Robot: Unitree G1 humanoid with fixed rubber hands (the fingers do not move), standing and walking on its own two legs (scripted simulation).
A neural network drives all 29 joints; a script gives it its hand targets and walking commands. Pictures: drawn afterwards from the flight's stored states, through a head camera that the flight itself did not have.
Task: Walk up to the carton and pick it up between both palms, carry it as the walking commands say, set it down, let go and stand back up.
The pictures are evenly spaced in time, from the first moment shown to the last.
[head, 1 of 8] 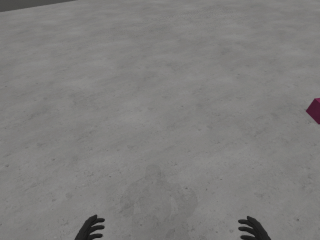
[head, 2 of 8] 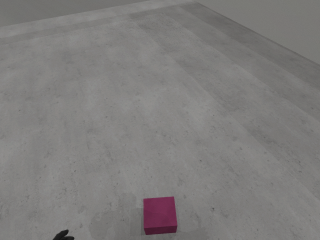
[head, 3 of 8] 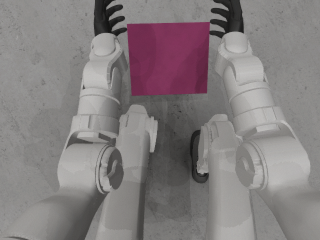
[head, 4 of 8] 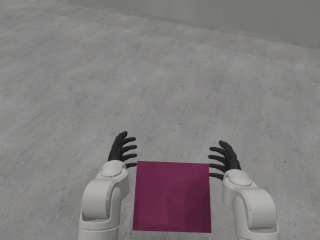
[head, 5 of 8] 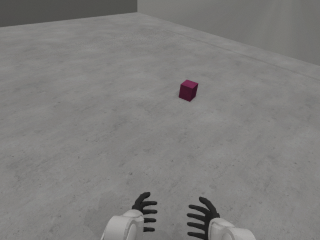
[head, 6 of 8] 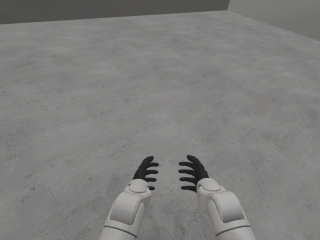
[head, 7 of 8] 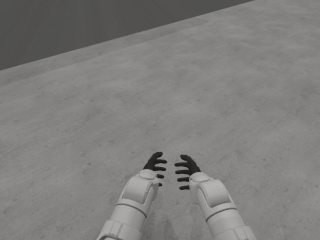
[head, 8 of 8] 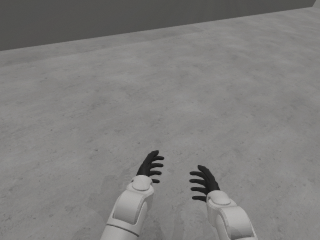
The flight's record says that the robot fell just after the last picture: no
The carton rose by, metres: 0.68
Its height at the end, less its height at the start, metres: +0.01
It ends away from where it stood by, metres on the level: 1.67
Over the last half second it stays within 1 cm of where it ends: yes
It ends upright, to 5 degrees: no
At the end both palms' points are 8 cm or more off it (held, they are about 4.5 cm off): yes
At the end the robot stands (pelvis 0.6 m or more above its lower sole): yes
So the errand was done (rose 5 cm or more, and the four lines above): no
